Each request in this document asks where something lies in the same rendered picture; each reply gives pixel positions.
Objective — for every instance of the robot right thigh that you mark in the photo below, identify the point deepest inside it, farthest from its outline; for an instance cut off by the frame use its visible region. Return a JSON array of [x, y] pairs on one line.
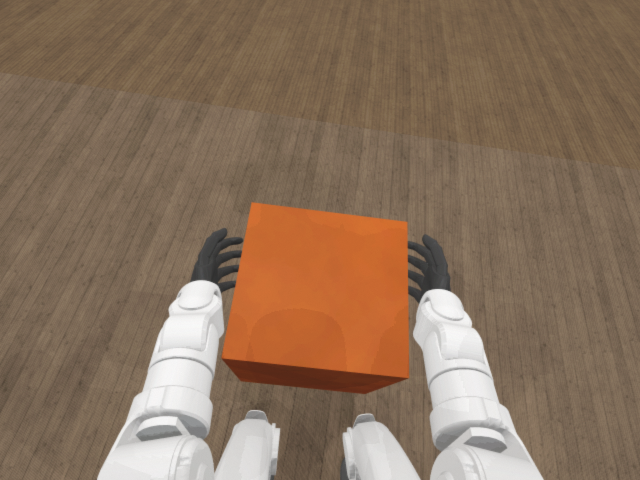
[[372, 453]]

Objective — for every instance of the right robot forearm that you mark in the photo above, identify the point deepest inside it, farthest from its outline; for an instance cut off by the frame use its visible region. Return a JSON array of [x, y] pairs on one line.
[[466, 409]]

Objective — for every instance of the left robot forearm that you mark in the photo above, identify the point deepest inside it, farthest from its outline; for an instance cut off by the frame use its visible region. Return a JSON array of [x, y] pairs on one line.
[[175, 398]]

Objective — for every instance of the robot left thigh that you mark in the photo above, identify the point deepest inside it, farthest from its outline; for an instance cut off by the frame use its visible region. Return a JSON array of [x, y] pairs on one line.
[[251, 452]]

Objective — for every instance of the right robot upper arm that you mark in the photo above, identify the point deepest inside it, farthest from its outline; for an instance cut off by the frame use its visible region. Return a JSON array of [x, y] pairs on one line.
[[465, 462]]

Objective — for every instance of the right robot hand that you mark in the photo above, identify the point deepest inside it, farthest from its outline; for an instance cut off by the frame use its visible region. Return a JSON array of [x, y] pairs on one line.
[[435, 269]]

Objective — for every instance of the carton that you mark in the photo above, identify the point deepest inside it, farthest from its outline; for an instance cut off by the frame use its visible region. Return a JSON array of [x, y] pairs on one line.
[[320, 301]]

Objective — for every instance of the robot thigh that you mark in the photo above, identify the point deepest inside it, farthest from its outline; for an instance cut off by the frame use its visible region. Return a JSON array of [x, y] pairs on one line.
[[251, 452], [372, 453]]

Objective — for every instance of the left robot upper arm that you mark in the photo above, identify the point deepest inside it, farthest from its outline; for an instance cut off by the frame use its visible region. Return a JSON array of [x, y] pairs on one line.
[[183, 457]]

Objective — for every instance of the left robot hand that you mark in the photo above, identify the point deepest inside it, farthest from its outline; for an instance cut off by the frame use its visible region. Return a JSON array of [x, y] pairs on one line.
[[209, 259]]

